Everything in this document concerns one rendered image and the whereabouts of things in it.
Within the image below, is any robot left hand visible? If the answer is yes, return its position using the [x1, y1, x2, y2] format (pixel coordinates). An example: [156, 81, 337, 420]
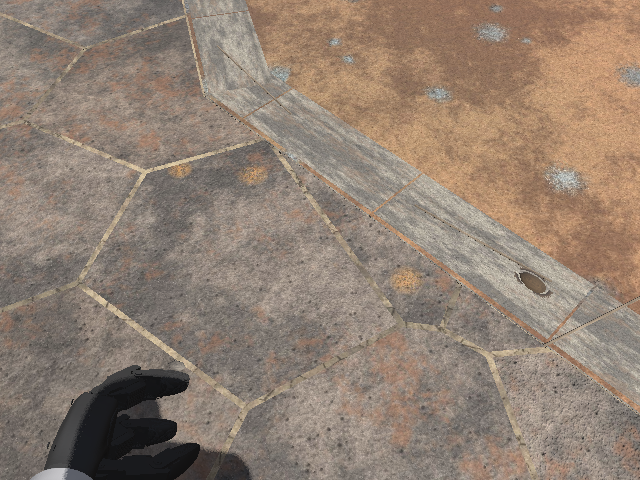
[44, 365, 200, 480]

